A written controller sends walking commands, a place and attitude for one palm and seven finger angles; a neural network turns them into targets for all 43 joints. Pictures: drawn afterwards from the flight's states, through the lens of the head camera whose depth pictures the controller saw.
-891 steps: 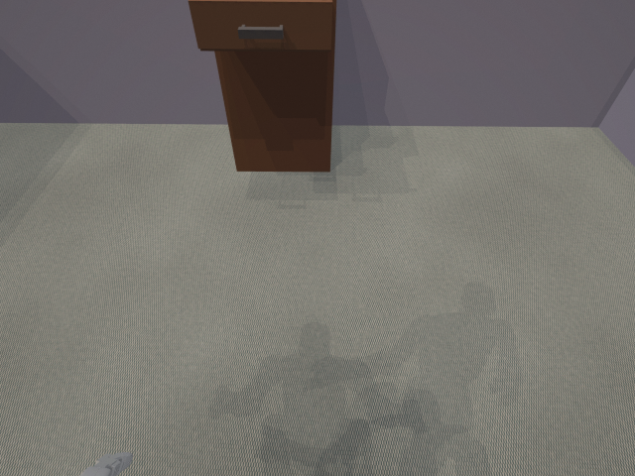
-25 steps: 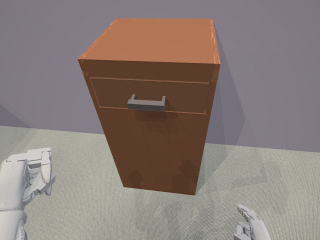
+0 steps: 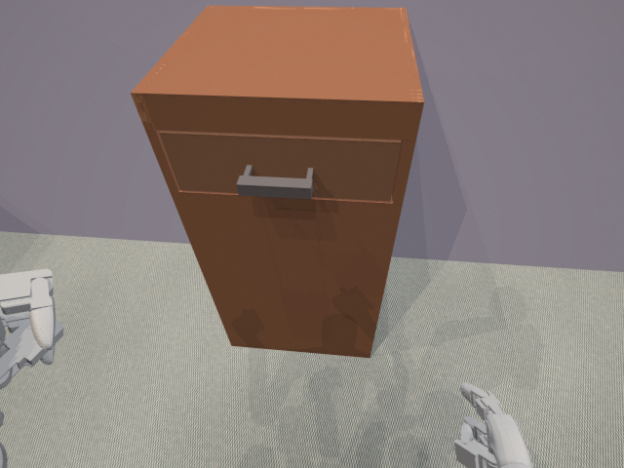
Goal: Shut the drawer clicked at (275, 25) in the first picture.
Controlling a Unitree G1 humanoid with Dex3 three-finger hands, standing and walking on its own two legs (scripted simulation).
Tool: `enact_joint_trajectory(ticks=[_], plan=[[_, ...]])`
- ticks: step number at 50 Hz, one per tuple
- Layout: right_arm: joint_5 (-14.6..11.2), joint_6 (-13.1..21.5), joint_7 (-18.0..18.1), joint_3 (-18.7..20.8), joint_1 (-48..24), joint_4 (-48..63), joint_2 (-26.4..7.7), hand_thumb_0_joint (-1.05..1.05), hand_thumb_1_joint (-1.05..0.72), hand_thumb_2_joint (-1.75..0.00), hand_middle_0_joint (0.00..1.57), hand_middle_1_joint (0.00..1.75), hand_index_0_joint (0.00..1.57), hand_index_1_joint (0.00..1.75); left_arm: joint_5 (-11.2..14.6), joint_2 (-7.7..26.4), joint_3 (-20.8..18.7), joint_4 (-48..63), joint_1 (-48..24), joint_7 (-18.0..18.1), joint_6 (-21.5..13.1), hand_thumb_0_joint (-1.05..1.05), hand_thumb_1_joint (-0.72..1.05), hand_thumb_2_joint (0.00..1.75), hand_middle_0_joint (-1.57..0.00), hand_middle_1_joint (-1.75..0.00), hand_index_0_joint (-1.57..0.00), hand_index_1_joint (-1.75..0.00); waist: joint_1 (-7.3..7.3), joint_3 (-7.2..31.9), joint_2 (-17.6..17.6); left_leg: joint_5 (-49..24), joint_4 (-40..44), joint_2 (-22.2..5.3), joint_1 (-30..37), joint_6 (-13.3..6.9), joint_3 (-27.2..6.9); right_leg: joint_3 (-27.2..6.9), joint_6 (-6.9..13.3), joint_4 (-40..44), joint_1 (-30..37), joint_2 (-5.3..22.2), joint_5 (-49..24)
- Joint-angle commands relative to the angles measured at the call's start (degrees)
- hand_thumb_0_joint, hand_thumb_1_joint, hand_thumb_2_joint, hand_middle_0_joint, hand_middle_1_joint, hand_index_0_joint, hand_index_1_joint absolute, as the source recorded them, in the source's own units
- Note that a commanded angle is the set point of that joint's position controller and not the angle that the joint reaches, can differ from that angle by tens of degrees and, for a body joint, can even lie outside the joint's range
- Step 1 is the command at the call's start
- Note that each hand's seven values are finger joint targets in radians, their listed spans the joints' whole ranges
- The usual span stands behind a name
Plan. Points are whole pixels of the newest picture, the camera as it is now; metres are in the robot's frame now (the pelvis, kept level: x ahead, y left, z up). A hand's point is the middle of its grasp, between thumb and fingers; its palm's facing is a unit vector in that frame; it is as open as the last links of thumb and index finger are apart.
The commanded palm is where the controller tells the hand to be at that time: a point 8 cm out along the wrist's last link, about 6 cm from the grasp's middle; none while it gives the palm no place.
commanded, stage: step back with the hand held close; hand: left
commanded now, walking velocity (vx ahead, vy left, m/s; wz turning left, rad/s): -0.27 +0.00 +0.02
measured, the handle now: (277, 179) +0.59 +0.12 +0.03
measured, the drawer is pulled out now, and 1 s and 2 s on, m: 0.00 0.00 0.00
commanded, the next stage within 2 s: stop stepping back and stand still in 1.14 s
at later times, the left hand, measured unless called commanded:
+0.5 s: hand (49, 406) +0.14 +0.24 +0.15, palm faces +0.33 -0.82 -0.48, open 3.2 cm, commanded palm +0.08 +0.28 +0.17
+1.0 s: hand out of the picture +0.09 +0.23 +0.15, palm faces +0.24 -0.86 -0.45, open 3.3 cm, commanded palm +0.01 +0.28 +0.17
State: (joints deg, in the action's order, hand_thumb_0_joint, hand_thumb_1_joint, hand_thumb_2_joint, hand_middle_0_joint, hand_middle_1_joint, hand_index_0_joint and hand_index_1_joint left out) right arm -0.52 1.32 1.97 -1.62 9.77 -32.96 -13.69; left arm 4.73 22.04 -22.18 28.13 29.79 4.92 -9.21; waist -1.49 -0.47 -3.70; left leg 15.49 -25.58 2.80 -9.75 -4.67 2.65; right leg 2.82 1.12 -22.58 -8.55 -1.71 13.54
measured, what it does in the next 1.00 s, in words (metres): walks backwards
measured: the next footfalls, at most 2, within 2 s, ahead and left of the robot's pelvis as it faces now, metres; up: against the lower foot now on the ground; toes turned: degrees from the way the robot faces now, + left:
right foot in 1.12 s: -0.20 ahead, -0.11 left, +0.00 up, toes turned +0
left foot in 1.46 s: -0.23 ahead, +0.12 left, +0.00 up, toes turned +7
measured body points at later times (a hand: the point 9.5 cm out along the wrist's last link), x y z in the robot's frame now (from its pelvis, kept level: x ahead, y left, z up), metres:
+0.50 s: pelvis -0.05 +0.00 -0.01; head -0.03 -0.01 +0.44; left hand +0.11 +0.28 +0.18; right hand +0.14 -0.24 -0.09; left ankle -0.02 +0.06 -0.74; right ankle -0.02 -0.11 -0.74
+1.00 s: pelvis -0.12 +0.00 +0.00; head -0.05 +0.04 +0.44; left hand +0.07 +0.28 +0.17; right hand +0.08 -0.21 -0.07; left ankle -0.02 +0.06 -0.74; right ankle -0.25 -0.14 -0.71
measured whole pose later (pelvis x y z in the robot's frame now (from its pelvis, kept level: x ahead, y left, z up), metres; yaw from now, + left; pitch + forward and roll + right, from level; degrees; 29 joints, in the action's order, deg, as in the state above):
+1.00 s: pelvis -0.12 +0.00 +0.00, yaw +0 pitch +7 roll -3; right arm 1.6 7.0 1.2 -0.8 6.6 -34.0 -9.1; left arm 4.0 26.0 -21.2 37.5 35.2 6.1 -13.0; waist -1.1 -1.1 1.7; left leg -1.8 -16.3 0.7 -25.7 -4.8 1.9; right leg -1.8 -1.2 -33.8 -12.4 -3.1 26.7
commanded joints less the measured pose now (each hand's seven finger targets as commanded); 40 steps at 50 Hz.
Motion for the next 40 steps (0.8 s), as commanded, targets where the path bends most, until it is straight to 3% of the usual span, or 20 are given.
enact_joint_trajectory(ticks=[1, 4, 6, 9, 15, 17, 19, 21, 24, 26, 28, 30, 31, 32, 33, 34, 36, 37, 39, 40], plan=[[-0.04, 0.62, 0.74, 3.97, -5.24, 9.43, -7.69, 0.0, -0.9, -0.9, 0.2, 0.3, 0.2, 0.3, -0.31, 6.04, -2.1, 9.87, 6.35, -0.02, -2.59, 0.0, 0.9, 0.9, -1.4, -1.6, -1.4, -1.6, 0.57, 7.21, 1.38, -24.79, 3.78, -8.19, -0.31, 1.43, -8.86, -4.81, -0.39, -2.28, 1.06, 4.84, -17.66], [-0.15, -0.1, 1.41, 4.39, -5.94, 11.16, -7.65, 0.0, -0.9, -0.9, 0.2, 0.3, 0.2, 0.3, -0.36, 10.95, -6.32, 15.82, 6.29, 0.88, -3.22, 0.0, 0.9, 0.9, -1.4, -1.6, -1.4, -1.6, 0.03, 10.87, 2.79, -23.76, 3.53, -8.06, -2.87, 1.08, -8.82, -5.0, -0.78, -4.2, 3.55, 4.6, -19.04], [-0.51, -0.37, 1.83, 4.39, -5.59, 12.24, -6.87, 0.0, -0.9, -0.9, 0.2, 0.3, 0.2, 0.3, -0.21, 11.52, -7.4, 17.75, 7.75, 1.41, -3.53, 0.0, 0.9, 0.9, -1.4, -1.6, -1.4, -1.6, 0.05, 12.64, 3.96, -23.9, 2.95, -8.29, -4.7, 1.02, -8.92, -5.09, -0.91, -6.04, 5.49, 4.89, -20.85], [-0.53, -0.29, 2.53, 4.59, -5.39, 12.6, -7.2, 0.0, -0.9, -0.9, 0.2, 0.3, 0.2, 0.3, -0.16, 12.8, -8.69, 20.02, 7.32, 2.07, -3.67, 0.0, 0.9, 0.9, -1.4, -1.6, -1.4, -1.6, 0.12, 12.6, -0.14, -23.23, 2.96, -8.95, -6.8, 0.46, -9.7, -5.54, -1.19, -8.06, 5.52, 4.48, -20.2], [0.01, 1.06, 2.54, 4.97, -3.93, 11.23, -7.39, 0.0, -0.9, -0.9, 0.2, 0.3, 0.2, 0.3, -0.56, 9.2, -5.88, 17.1, 7.78, 1.99, -3.72, 0.0, 0.9, 0.9, -1.4, -1.6, -1.4, -1.6, 0.74, 7.32, -3.0, -18.46, 5.98, -11.78, -10.77, -0.74, -11.98, -4.99, -1.47, -11.27, 1.46, 2.95, -6.89], [0.21, 1.44, 2.46, 5.03, -3.96, 10.9, -7.49, 0.0, -0.9, -0.9, 0.2, 0.3, 0.2, 0.3, -0.85, 8.66, -5.67, 15.48, 7.23, 2.0, -3.8, 0.0, 0.9, 0.9, -1.4, -1.6, -1.4, -1.6, 0.77, 5.27, -1.23, -12.66, 7.23, -12.57, -14.87, -1.51, -12.78, -5.28, -1.5, -11.55, 2.34, 2.71, -4.51], [0.19, 1.51, 2.48, 5.21, -4.25, 11.05, -7.95, 0.0, -0.9, -0.9, 0.2, 0.3, 0.2, 0.3, -1.25, 8.98, -6.14, 14.97, 6.56, 2.11, -3.68, 0.0, 0.9, 0.9, -1.4, -1.6, -1.4, -1.6, 0.88, 4.29, 0.63, -4.58, 6.79, -11.8, -19.84, -1.85, -12.48, -6.91, -1.37, -10.53, 4.75, 3.14, -7.98], [-0.14, 1.24, 2.34, 5.1, -4.17, 11.15, -7.35, 0.0, -0.9, -0.9, 0.2, 0.3, 0.2, 0.3, -1.29, 8.64, -5.72, 13.97, 6.23, 2.17, -3.67, 0.0, 0.9, 0.9, -1.4, -1.6, -1.4, -1.6, 1.27, 3.78, 5.98, 1.71, 4.05, -9.3, -21.55, -1.29, -11.21, -9.75, -0.73, -7.33, 3.87, 5.35, -8.84], [0.03, 1.12, 1.8, 5.45, -3.38, 10.77, -6.76, 0.0, -0.9, -0.9, 0.2, 0.3, 0.2, 0.3, -1.02, 10.12, -6.03, 15.97, 4.76, 2.73, -4.32, 0.0, 0.9, 0.9, -1.4, -1.6, -1.4, -1.6, 2.17, 3.35, 11.12, 6.83, -4.92, -4.19, -15.25, 0.84, -7.98, -17.38, 2.65, 4.28, -7.08, 11.63, 2.61], [-0.13, 1.19, 1.59, 5.15, -2.78, 10.33, -5.72, 0.0, -0.9, -0.9, 0.2, 0.3, 0.2, 0.3, -0.94, 9.64, -4.82, 16.23, 5.03, 3.41, -5.02, 0.0, 0.9, 0.9, -1.4, -1.6, -1.4, -1.6, 2.68, 3.62, 11.11, 6.03, -10.19, -3.04, -11.24, 1.82, -6.26, -17.92, 4.15, 7.96, -11.91, 14.73, 8.41], [-0.06, 1.28, 1.67, 4.9, -2.62, 10.06, -5.56, 0.0, -0.9, -0.9, 0.2, 0.3, 0.2, 0.3, -1.04, 10.32, -5.18, 17.09, 5.32, 4.13, -5.65, 0.0, 0.9, 0.9, -1.4, -1.6, -1.4, -1.6, 2.88, 4.25, 9.33, 4.7, -10.48, -3.05, -10.24, 2.02, -6.07, -15.5, 4.34, 7.86, -12.47, 15.03, 8.77], [-0.08, 1.64, 2.16, 4.65, -2.88, 9.99, -5.96, 0.0, -0.9, -0.9, 0.2, 0.3, 0.2, 0.3, -1.19, 11.15, -5.76, 19.29, 5.84, 4.5, -6.55, 0.0, 0.9, 0.9, -1.4, -1.6, -1.4, -1.6, 3.04, 5.24, 3.82, 2.05, -3.13, -4.67, -9.59, 1.32, -8.53, -10.61, 2.52, 3.61, -10.8, 11.22, 4.79], [-0.01, 1.89, 2.48, 4.56, -3.49, 10.33, -6.55, 0.0, -0.9, -0.9, 0.2, 0.3, 0.2, 0.3, -1.34, 11.64, -6.19, 20.64, 6.35, 4.56, -7.03, 0.0, 0.9, 0.9, -1.4, -1.6, -1.4, -1.6, 2.76, 5.55, -1.07, 1.27, 1.94, -7.02, -11.15, 0.36, -11.47, -7.64, 0.7, -0.31, -8.91, 7.28, 2.83], [0.07, 2.42, 2.73, 4.36, -3.85, 10.68, -7.32, 0.0, -0.9, -0.9, 0.2, 0.3, 0.2, 0.3, -1.72, 11.82, -6.32, 22.11, 6.24, 4.37, -7.54, 0.0, 0.9, 0.9, -1.4, -1.6, -1.4, -1.6, 2.58, 5.65, -6.81, 2.39, 8.59, -11.01, -15.85, -0.93, -16.21, -4.25, -1.1, -7.11, -4.04, 2.61, 0.46], [0.25, 3.27, 2.91, 4.56, -4.55, 10.89, -7.58, 0.0, -0.9, -0.9, 0.2, 0.3, 0.2, 0.3, -2.51, 12.3, -7.43, 22.57, 5.92, 4.11, -8.12, 0.0, 0.9, 0.9, -1.4, -1.6, -1.4, -1.6, 1.93, 6.47, -12.08, 10.0, 15.01, -15.73, -23.45, -2.74, -21.34, -3.3, -2.06, -16.49, 3.28, -0.93, 0.78], [0.81, 3.97, 3.07, 4.63, -5.19, 10.89, -7.14, 0.0, -0.9, -0.9, 0.2, 0.3, 0.2, 0.3, -3.06, 12.69, -8.17, 22.27, 5.47, 3.93, -8.24, 0.0, 0.9, 0.9, -1.4, -1.6, -1.4, -1.6, 1.53, 5.94, -13.82, 14.25, 19.14, -18.62, -27.53, -4.23, -25.51, -4.37, -2.02, -24.5, 4.62, -2.2, 5.17], [1.85, 4.93, 2.94, 4.96, -3.37, 10.08, -6.27, 0.0, -0.9, -0.9, 0.2, 0.3, 0.2, 0.3, -2.88, 12.41, -8.75, 22.88, 3.59, 4.42, -7.93, 0.0, 0.9, 0.9, -1.4, -1.6, -1.4, -1.6, 1.7, 5.24, -7.83, 8.36, 17.91, -20.12, -24.56, -5.85, -26.14, -7.07, -1.54, -32.41, -0.73, -1.97, 9.92], [1.71, 5.42, 2.68, 5.3, -2.78, 9.61, -6.16, 0.0, -0.9, -0.9, 0.2, 0.3, 0.2, 0.3, -2.44, 11.41, -8.21, 21.68, 4.98, 4.41, -7.92, 0.0, 0.9, 0.9, -1.4, -1.6, -1.4, -1.6, 1.42, 5.46, -4.66, 1.5, 15.17, -19.45, -19.74, -5.72, -24.37, -7.41, -1.44, -30.76, -3.94, -1.83, 11.85], [1.28, 6.33, 2.14, 5.82, -2.51, 8.4, -5.96, 0.0, -0.9, -0.9, 0.2, 0.3, 0.2, 0.3, -1.6, 10.03, -7.68, 18.34, 8.89, 4.11, -7.58, 0.0, 0.9, 0.9, -1.4, -1.6, -1.4, -1.6, 0.92, 7.52, -1.75, -10.05, 11.8, -17.32, -8.48, -4.12, -19.71, -5.59, -1.72, -24.62, -8.9, -1.49, 13.86], [1.3, 6.4, 1.88, 5.58, -2.08, 7.49, -5.5, 0.0, -0.9, -0.9, 0.2, 0.3, 0.2, 0.3, -1.1, 9.16, -6.26, 17.26, 9.98, 3.86, -7.36, 0.0, 0.9, 0.9, -1.4, -1.6, -1.4, -1.6, 1.13, 7.86, 0.18, -13.46, 11.44, -16.52, -4.59, -3.6, -19.4, -5.08, -1.85, -21.88, -10.83, -1.48, 15.16]])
